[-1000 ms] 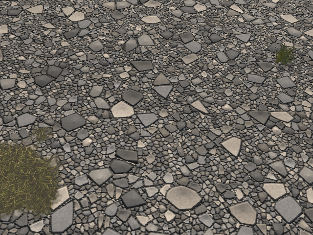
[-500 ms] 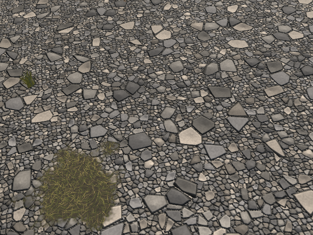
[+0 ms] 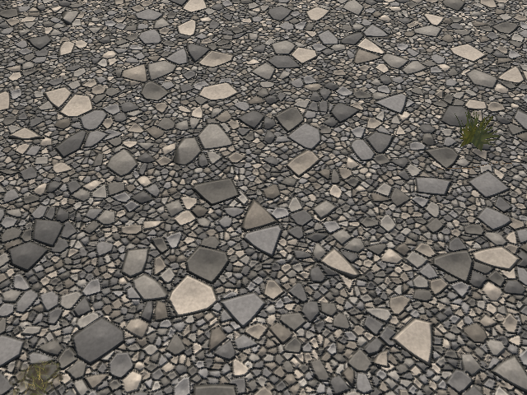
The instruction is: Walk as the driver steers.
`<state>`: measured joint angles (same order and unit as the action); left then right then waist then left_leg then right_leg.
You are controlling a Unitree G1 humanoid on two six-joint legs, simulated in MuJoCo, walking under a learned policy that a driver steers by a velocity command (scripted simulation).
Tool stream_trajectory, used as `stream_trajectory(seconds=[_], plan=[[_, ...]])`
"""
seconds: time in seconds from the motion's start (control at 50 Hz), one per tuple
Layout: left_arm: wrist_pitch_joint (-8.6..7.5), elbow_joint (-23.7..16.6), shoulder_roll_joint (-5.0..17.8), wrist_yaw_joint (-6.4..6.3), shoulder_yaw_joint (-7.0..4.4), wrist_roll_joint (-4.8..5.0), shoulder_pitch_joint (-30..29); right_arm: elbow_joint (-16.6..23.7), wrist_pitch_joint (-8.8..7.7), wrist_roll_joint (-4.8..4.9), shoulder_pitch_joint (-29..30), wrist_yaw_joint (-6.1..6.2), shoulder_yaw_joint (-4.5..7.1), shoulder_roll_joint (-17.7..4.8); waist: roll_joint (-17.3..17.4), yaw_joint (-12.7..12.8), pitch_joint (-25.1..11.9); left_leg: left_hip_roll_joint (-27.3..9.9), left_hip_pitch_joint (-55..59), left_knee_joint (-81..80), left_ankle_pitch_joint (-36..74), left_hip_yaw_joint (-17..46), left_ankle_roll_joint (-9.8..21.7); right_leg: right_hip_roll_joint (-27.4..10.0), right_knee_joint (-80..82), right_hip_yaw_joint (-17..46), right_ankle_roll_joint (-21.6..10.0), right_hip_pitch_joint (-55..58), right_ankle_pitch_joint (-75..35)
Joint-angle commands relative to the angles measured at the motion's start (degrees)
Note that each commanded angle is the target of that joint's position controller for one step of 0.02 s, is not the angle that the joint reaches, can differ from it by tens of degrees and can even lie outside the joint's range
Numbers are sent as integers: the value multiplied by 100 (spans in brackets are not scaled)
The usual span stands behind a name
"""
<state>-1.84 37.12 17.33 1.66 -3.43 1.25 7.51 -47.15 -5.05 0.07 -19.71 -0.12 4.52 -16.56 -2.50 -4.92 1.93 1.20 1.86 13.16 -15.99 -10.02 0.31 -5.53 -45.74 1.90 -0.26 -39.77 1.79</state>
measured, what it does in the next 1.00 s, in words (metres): walks ahead, turning right: right foot, then left foot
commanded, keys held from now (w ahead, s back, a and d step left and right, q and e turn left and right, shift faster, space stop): w+e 0.48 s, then w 0.52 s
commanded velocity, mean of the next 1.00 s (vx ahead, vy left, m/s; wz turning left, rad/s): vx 0.50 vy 0.00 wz -0.40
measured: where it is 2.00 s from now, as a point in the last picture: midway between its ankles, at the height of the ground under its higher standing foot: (361, 189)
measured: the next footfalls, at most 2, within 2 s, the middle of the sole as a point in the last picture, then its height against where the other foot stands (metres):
right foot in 0.14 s outside the picture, level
left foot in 0.64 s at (257, 355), level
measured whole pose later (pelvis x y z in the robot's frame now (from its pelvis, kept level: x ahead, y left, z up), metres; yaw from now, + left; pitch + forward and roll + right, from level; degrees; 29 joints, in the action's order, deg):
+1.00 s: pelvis +0.56 -0.10 +0.01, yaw -23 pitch +1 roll +2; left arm -3.8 37.9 15.9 0.8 -1.9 0.4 6.1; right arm -48.0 -4.6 0.9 -22.1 -0.9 2.3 -15.7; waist -2.4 -5.5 2.0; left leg 3.4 -2.2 13.3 -12.6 -0.6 2.5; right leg -5.1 -39.1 2.9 0.8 -36.5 2.1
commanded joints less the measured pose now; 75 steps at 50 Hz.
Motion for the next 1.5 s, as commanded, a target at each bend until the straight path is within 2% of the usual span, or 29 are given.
stream_trajectory(seconds=[0.02, 0.1, 0.14, 0.16, 0.18, 0.2, 0.22, 0.26, 0.34, 0.46, 0.56, 0.62, 0.64, 0.66, 0.68, 0.7, 0.74, 0.8, 0.92, 1.06, 1.1, 1.14, 1.16, 1.18, 1.2, 1.22, 1.28, 1.36, 1.5], plan=[[-68, -568, 134, 131, 33, 13, -517, 347, -53, 86, 363, 36, 214, -984, 467, 121, 414, -1657, -298, -511, 2144, 353, 812, -10, 636, -173, -170, 187, -261], [-5, -701, 515, 178, -153, -20, -266, 277, 117, 174, 251, 72, 302, -1323, 714, 495, -92, -1686, 295, 845, 5040, -47, 588, 603, 897, -735, -612, 1181, 717], [86, -283, 1077, 56, -487, 17, 1478, 348, 168, 158, 241, 122, 228, -1198, 496, 1428, -1006, -1354, -872, 3333, 4882, -256, 268, 931, 1271, -581, -1011, 3829, 544], [105, -236, 1746, -50, -603, 70, 1670, 612, 101, -137, -317, 65, -29, -406, -1122, 946, -1508, -566, -3322, 5572, -238, -160, -92, -588, 1365, 2054, -1802, 5945, 745], [-4, -497, 1630, -9, -507, 53, 1716, 765, -113, -57, -158, -10, -114, -482, -988, 1016, -2632, 123, -4342, 6706, -2002, 1276, -147, -1413, 2526, 4777, -2559, 6606, 2144], [-92, -434, 1209, 38, -384, -12, 1601, 925, -223, 198, 649, -58, 31, -1001, -307, 1266, -1950, -195, -4856, 6768, -1412, 1617, -43, -1254, 2917, 4175, -2113, 6146, 2178], [-149, -391, 1091, 38, -342, -23, 1326, 1038, -285, 237, 878, -50, -8, -932, -127, 1062, -1186, -408, -4887, 6319, -856, 1523, 36, -1044, 2970, 3436, -1906, 5288, 1775], [-178, -511, 794, 5, -238, -82, 644, 915, -255, 4, 733, 32, 14, -901, 157, 541, -607, -780, -4124, 5484, -250, 1553, -35, -600, 3026, 2397, -1663, 3796, 489], [-228, -433, 784, -98, -223, -85, 583, 868, -33, -113, 692, 38, -21, -684, 52, 352, -422, -760, -3628, 4716, 247, 1389, -340, -283, 3303, 1699, -1699, 2774, -499], [-143, -127, 929, -250, -260, -13, 1090, 1188, -65, -58, 2023, -32, -152, -396, -145, 832, -105, -317, -3320, 2339, 2068, 1345, -486, 106, 3195, 1375, -1271, 2504, 244], [-93, 155, 805, -273, -224, 3, 1440, 1264, -188, 13, 2283, -186, -95, -596, -296, 939, -75, -254, -3085, 1614, 1937, 1453, -242, -287, 2662, 1894, -1180, 3217, 432], [-35, 221, 764, -259, -214, -26, 1355, 1123, -238, -3, 1641, -163, 16, -752, -493, 570, -199, -121, -2240, 1258, 1286, 1189, 126, -259, 2044, 1983, -1003, 3469, -580], [-38, 192, 559, -236, -135, -61, 1339, 1008, -269, -61, 1009, -129, 103, -939, -358, 268, -724, -375, -1185, 1290, 1362, 1370, 390, 50, 1141, 1726, -831, 3288, -945], [-62, 97, 293, -242, -21, -151, 1633, 935, -275, -137, 142, -103, 200, -1339, 497, 76, -1663, -1407, 574, 1534, 1430, 2619, 925, 532, -559, 1276, -552, 2241, 208], [-126, 108, 120, -246, 44, 37, 2273, 617, -198, -75, -367, -177, 291, -1526, 2206, 248, -2077, -2308, 1857, 678, -234, 5178, 1714, 1227, -2206, 772, -162, 387, 3032], [-150, 172, 667, -259, -50, 101, 1909, 652, -185, 94, -292, -205, 156, -985, 1420, 77, -1478, -2280, 1564, 333, -1487, 5434, 1550, 895, -2770, 1074, -151, -302, 2989], [-170, -37, 789, -253, -88, 8, 839, 738, -115, 16, 315, -165, 27, -664, 538, 107, -365, -1837, 221, 163, -642, 3953, 1244, 466, -2642, 676, -143, -369, 2105], [-212, -59, 488, -183, -64, -62, 791, 685, -118, -60, 534, -132, -60, -461, 784, 408, -171, -1340, -611, -175, 701, 2983, 1190, 70, -1837, 430, -82, 178, 1534], [-247, -274, 114, -131, 97, -119, 2, 420, -80, 64, 230, -65, 12, -829, 674, 225, -41, -1192, -780, -504, 1885, 1982, 1231, -4, 43, 68, 123, 208, 386], [-343, -558, 198, 54, 85, -14, -1012, 50, 88, 141, -381, -27, 22, -983, 700, -8, 180, -1439, -275, -263, 2060, 1757, 999, 282, 1483, -63, -65, 680, -251], [-358, -547, 333, 84, 29, -24, -870, 8, 152, 143, -358, 5, 56, -1080, 750, 180, 76, -1542, 6, 65, 2697, 1746, 888, 374, 1669, -119, -232, 1020, 132], [-347, -209, 686, 26, -169, -73, 289, 33, 202, 132, -233, 37, 35, -1069, 672, 834, -660, -1200, -238, 1454, 4135, 1383, 661, 608, 1922, -355, -526, 2764, 125], [-320, -3, 1037, -40, -286, -125, 1327, 184, 188, 15, -184, 55, -76, -840, 298, 1259, -1475, -934, -1255, 2988, 3082, 1188, 462, -178, 1653, 451, -864, 4461, -43], [-278, 105, 1549, -42, -393, -149, 1714, 318, 83, -9, -891, 21, -290, -154, -1202, 974, -2250, 67, -3555, 5143, -394, 971, 50, -1561, 2043, 3078, -1764, 6410, 1088], [-260, 117, 1018, -37, -260, -77, 1803, 234, -22, 79, -648, -9, -197, -593, -1001, 1164, -2296, 0, -4238, 5855, -1677, 1694, 87, -1629, 2673, 3974, -1769, 6296, 1864], [-268, 110, 820, -42, -170, -63, 1395, 412, -81, 221, -115, -46, -87, -924, -680, 1097, -1360, -301, -4637, 6001, -1275, 1642, 149, -1444, 2819, 3178, -1539, 5567, 1863], [-322, 70, 466, -2, -54, -178, 578, 476, -38, 68, 270, -29, -71, -762, -209, 570, -414, -854, -3986, 5242, -173, 1455, 75, -822, 3287, 1744, -1333, 3653, 393], [-448, 275, 570, -8, -102, -123, 542, 468, 149, 17, 311, -5, -122, -467, -160, 368, -192, -927, -3774, 4596, 391, 1358, -147, -654, 3769, 1038, -1457, 2975, -276], [-363, 727, 849, -129, -148, -51, 1192, 842, 35, 39, 1761, -116, -223, -265, 16, 865, 150, -675, -3663, 2283, 2250, 1124, -158, -453, 3875, 339, -1177, 3227, -276]])
Velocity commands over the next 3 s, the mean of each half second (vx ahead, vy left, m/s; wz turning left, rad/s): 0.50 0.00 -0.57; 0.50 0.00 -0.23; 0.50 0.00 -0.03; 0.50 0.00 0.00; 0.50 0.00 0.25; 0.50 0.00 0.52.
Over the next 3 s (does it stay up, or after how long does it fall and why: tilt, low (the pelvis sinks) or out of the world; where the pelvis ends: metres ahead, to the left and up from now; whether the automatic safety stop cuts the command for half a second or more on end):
stays up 1.57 -0.47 0.01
